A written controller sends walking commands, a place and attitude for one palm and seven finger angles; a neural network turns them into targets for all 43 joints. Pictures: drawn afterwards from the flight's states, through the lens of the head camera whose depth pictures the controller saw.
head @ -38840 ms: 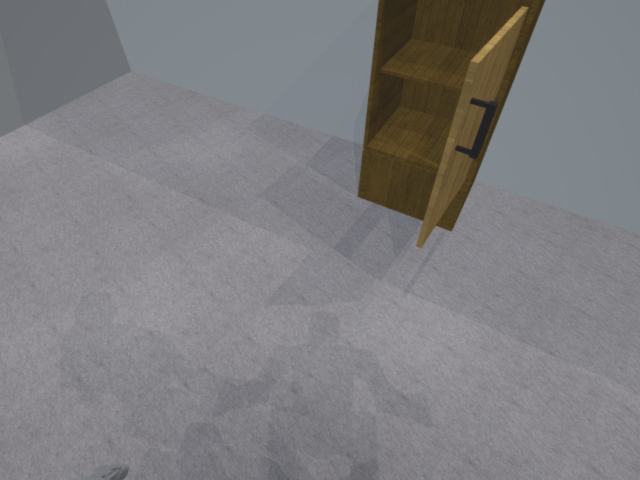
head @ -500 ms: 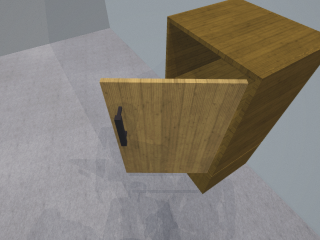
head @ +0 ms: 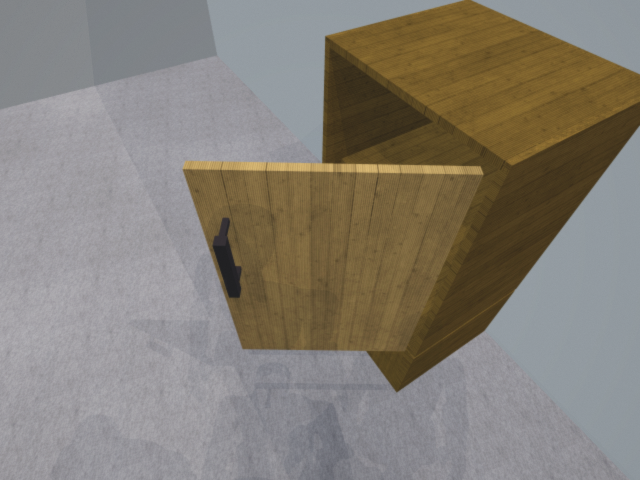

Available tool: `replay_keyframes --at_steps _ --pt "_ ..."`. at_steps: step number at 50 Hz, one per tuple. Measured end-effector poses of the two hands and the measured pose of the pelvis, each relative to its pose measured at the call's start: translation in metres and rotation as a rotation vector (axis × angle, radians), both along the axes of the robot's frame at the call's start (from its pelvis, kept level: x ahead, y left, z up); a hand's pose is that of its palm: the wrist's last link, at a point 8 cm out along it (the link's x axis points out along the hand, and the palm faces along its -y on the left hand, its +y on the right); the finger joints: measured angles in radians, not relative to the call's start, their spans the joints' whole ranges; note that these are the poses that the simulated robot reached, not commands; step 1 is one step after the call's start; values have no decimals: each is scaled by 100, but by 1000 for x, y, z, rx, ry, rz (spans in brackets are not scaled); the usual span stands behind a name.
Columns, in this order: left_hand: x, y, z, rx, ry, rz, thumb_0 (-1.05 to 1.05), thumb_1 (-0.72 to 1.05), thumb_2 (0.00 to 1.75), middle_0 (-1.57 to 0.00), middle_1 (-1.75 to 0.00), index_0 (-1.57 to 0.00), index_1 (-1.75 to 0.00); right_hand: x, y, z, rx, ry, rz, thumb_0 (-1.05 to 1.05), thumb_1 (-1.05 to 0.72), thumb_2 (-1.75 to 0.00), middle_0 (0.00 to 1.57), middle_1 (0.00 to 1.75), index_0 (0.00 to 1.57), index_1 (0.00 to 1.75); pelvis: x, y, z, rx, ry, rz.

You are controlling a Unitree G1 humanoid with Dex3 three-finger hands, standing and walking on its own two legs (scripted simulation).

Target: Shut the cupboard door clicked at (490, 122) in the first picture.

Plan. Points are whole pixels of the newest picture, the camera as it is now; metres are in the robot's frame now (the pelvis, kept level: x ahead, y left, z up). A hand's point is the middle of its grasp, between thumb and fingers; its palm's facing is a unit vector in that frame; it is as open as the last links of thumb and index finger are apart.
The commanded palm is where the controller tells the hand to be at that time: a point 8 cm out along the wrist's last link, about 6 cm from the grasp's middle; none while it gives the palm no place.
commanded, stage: raise the hand and make a fist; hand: left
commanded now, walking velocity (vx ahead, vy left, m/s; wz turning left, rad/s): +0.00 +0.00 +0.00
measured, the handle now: (230, 259) +0.45 +0.18 -0.05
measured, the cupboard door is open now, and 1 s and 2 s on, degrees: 57 57 57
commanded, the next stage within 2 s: none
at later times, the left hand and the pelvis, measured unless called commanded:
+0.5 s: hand out of the picture +0.12 +0.15 -0.07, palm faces +0.06 -1.00 +0.01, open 6.3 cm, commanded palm +0.10 +0.22 -0.07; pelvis -0.07 -0.04 -0.10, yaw +1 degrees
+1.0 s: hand (175, 473) +0.14 +0.18 -0.05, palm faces +0.07 -1.00 -0.03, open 3.9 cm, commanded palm +0.11 +0.23 -0.05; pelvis -0.08 +0.00 -0.10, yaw +1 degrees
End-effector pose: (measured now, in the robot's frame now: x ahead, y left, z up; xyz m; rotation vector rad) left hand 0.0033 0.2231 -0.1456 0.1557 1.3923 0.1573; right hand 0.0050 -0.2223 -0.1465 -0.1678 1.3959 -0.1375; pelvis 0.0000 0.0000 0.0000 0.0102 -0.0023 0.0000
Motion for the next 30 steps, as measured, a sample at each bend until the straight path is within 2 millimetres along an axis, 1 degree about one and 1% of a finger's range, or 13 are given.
replay_keyframes --at_steps 6,7,8,10,13,15,17,19,21,23,26,28,30 --pt "-2 -4 0 3 -3 3 1 92 90 -20 -30 -20 -30 0 -4 1 -1 -1 -1 1 -92 -90 20 30 20 30 -1 -4 0 -4 3 2" --pt "7 0 5 8 -64 65 1 92 90 -21 -30 -20 -30 3 -7 2 -17 -41 2 1 -92 -90 20 30 20 30 -3 -4 -1 -8 1 1" --pt "26 6 17 34 -195 85 2 92 90 -21 -30 -20 -30 8 -11 5 -40 -118 1 1 -92 -90 20 30 20 30 -6 -5 -4 -10 1 -2" --pt "66 10 54 80 -490 91 2 92 90 -21 -31 -21 -31 23 -19 11 -63 -289 -12 1 -92 -90 20 30 20 30 -8 -7 -8 10 6 3" --pt "121 8 105 95 -878 69 2 92 90 -23 -33 -22 -33 51 -31 16 -57 -487 24 1 -92 -90 20 30 20 30 -15 -11 -17 19 49 42" --pt "145 4 125 64 -1097 42 2 92 90 -25 -35 -24 -35 72 -40 17 -56 -584 57 1 -91 -90 20 30 20 30 -24 -15 -27 18 98 35" --pt "154 -4 134 -1 -1278 -8 1 92 90 -27 -38 -26 -38 92 -49 19 -63 -673 91 1 -91 -90 20 30 20 30 -35 -20 -40 18 147 20" --pt "148 -15 130 -68 -1412 -86 1 92 90 -30 -41 -29 -41 111 -57 20 -73 -754 123 1 -91 -90 20 30 20 30 -45 -26 -56 27 192 8" --pt "133 -21 114 -114 -1447 -139 1 92 90 -33 -44 -32 -44 127 -62 19 -86 -821 155 1 -91 -90 20 30 20 30 -56 -30 -73 28 221 6" --pt "113 -21 92 -139 -1402 -133 1 91 90 -36 -48 -36 -48 140 -65 17 -96 -875 181 1 -91 -90 20 30 20 30 -65 -33 -88 27 236 10" --pt "83 -12 65 -112 -1313 -65 1 91 90 -42 -54 -42 -54 152 -61 12 -99 -928 214 1 -91 -90 20 30 20 30 -77 -36 -105 13 248 21" --pt "69 -5 61 -66 -1303 -32 2 90 90 -46 -58 -45 -58 154 -54 5 -91 -940 234 1 -91 -90 20 30 20 30 -83 -37 -113 -1 250 29" --pt "64 -1 68 -29 -1342 -37 2 90 90 -49 -61 -49 -61 150 -44 -3 -79 -933 252 1 -91 -90 20 30 20 30 -88 -38 -118 -17 252 36"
